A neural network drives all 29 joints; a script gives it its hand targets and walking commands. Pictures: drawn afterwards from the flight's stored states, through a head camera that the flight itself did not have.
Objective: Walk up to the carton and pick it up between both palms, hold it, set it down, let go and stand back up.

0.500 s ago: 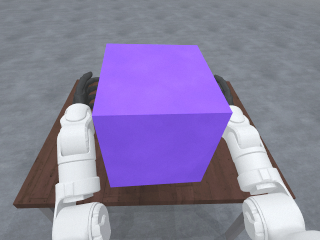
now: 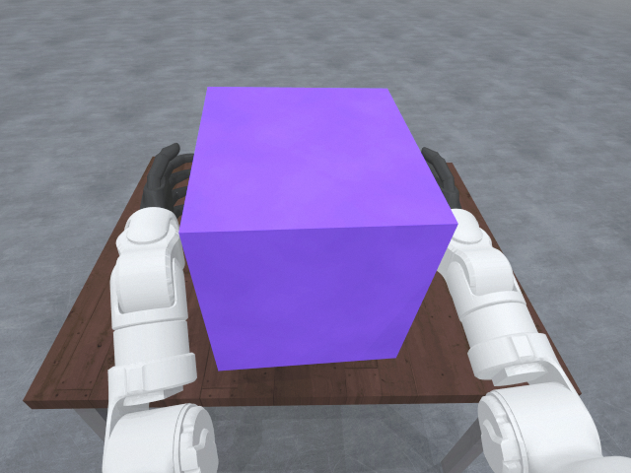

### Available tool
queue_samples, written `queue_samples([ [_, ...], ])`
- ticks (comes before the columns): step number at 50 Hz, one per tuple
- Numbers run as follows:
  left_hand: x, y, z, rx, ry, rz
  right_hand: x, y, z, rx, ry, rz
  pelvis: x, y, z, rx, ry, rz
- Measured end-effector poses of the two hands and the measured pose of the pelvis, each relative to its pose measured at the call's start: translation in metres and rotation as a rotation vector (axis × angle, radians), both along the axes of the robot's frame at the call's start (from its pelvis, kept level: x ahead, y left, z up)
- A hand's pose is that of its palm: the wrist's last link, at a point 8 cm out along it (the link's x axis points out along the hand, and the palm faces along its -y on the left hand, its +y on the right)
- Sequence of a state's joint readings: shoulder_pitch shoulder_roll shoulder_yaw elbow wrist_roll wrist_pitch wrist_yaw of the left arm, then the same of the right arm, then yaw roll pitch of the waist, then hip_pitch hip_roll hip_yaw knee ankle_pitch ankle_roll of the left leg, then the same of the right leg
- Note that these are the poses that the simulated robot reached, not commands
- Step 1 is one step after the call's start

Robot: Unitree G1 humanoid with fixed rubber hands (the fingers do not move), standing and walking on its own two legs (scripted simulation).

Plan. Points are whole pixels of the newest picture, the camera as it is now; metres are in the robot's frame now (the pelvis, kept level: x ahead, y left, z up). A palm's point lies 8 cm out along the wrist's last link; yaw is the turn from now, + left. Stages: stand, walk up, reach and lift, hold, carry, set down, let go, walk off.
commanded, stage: hold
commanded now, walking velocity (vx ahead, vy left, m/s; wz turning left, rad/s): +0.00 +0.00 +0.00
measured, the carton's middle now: (304, 226) +0.39 +0.00 +0.13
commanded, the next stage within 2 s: none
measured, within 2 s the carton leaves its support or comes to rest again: neither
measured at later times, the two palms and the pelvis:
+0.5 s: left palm (162, 210) +0.37 +0.17 +0.19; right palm (439, 208) +0.36 -0.17 +0.18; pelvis +0.01 +0.00 +0.00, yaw +0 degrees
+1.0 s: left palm (161, 211) +0.36 +0.17 +0.19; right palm (440, 214) +0.35 -0.17 +0.18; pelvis +0.00 +0.01 +0.00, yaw +0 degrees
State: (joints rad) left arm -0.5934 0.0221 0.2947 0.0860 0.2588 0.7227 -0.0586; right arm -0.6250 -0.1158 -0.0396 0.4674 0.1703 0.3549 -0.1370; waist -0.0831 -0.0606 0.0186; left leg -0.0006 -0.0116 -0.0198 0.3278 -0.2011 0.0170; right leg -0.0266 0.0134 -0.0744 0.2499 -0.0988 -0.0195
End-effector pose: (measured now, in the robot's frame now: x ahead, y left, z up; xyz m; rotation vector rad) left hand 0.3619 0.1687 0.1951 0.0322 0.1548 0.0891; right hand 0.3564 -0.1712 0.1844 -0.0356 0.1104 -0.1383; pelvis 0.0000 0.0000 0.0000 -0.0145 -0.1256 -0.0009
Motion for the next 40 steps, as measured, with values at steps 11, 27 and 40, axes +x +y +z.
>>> queue_samples([
  [11, 0.0033, 0.0008, -0.0014, -0.011, 0.016, -0.005, 0.004, 0.0017, -0.0046, -0.005, 0.018, 0.005, -0.0003, -0.0009, 0.0002, 0.003, 0.006, -0.004],
  [27, 0.0054, -0.0003, -0.0038, -0.009, 0.002, -0.006, 0.0063, 0.0001, -0.0019, -0.015, 0.004, 0.004, 0.0077, -0.0006, 0.0001, -0.001, 0.0, 0.003],
  [40, -0.0013, 0.008, -0.0063, -0.015, 0.012, 0.003, 0.0024, 0.0082, -0.0016, -0.012, 0.013, 0.011, 0.003, 0.004, 0.0, -0.001, -0.004, -0.001],
])
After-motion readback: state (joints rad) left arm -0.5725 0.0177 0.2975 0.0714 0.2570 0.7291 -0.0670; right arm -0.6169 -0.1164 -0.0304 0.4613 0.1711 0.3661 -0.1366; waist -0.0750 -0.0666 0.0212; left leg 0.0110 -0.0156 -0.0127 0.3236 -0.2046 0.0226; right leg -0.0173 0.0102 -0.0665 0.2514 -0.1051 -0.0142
